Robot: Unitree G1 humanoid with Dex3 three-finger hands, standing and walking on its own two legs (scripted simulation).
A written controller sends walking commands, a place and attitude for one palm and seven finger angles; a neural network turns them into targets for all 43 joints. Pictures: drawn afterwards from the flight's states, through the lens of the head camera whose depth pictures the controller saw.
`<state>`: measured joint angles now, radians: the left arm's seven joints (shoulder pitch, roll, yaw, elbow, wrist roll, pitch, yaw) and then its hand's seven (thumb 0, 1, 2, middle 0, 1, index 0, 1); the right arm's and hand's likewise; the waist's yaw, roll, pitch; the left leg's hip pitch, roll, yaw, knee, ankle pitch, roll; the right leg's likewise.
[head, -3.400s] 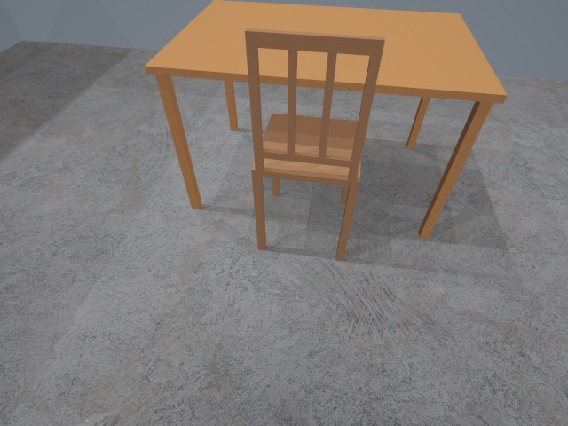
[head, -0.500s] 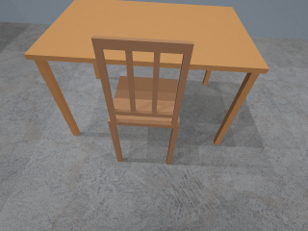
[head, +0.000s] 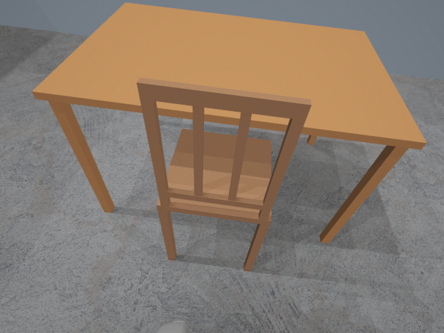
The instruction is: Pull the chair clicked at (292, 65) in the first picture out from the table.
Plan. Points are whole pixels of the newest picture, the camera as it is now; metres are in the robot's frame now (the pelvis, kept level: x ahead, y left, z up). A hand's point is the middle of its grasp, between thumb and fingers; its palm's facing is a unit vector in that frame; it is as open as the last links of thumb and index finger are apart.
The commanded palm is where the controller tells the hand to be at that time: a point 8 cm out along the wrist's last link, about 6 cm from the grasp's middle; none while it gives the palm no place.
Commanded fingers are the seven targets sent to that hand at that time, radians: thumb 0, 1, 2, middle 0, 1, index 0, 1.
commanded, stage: come to a stop and stand still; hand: left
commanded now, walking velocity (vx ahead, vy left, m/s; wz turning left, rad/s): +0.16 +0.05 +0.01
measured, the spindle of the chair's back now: (198, 157) +0.53 +0.11 -0.05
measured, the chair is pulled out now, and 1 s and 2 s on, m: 0.00 0.00 0.00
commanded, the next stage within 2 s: look again from close up in 1.70 s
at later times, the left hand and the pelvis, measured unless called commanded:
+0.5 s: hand out of the picture +0.09 +0.22 -0.18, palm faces -0.01 -0.98 -0.19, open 7.4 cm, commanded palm none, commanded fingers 0.00 0.90 0.90 -0.20 -0.30 -0.20 -0.30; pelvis +0.04 +0.03 +0.01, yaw -3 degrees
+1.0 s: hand out of the picture +0.03 +0.15 -0.17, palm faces -0.01 -0.98 -0.21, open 7.3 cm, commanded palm none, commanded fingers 0.00 0.90 0.90 -0.20 -0.30 -0.20 -0.30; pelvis +0.02 -0.02 -0.01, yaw -1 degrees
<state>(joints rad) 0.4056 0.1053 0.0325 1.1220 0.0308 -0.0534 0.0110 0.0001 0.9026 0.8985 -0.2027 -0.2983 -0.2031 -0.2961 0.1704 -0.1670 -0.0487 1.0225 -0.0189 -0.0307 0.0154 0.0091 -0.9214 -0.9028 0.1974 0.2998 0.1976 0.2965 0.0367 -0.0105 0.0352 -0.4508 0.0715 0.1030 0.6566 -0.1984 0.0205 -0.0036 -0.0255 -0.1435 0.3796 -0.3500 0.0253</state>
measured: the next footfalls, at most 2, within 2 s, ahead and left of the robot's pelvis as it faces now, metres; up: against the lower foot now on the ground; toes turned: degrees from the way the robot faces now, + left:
left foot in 0.04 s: +0.15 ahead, +0.10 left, +0.00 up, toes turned +5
right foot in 0.64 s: +0.01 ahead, -0.13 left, +0.00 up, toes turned -4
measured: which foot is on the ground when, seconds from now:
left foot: up 0.00-0.02, down 0.04-1.00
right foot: down 0.00-0.04, up 0.06-0.62, down 0.64-1.00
